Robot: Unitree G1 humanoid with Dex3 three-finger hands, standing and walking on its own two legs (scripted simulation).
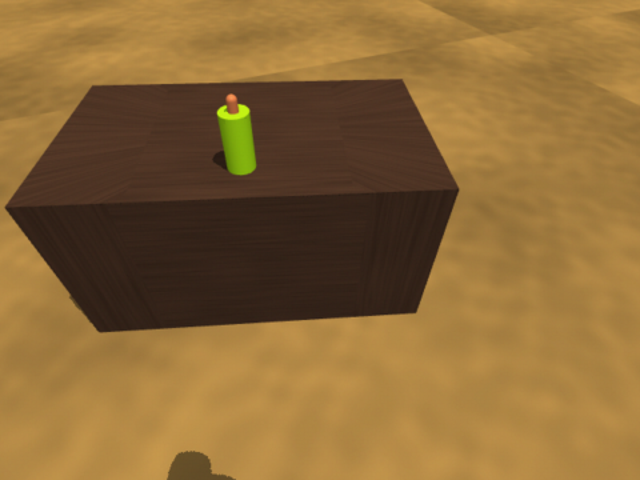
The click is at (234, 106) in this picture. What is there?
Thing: necked bottle
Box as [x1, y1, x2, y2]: [217, 94, 255, 174]
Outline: 229,94 226,97 226,104 219,108 217,111 227,168 230,172 235,174 245,174 252,171 255,168 255,158 249,110 246,106 238,104 236,97 234,95
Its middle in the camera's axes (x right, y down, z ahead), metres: -0.22 -0.29 +1.03
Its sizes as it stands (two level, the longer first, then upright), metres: 0.082 0.082 0.212
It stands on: a support 0.60 m high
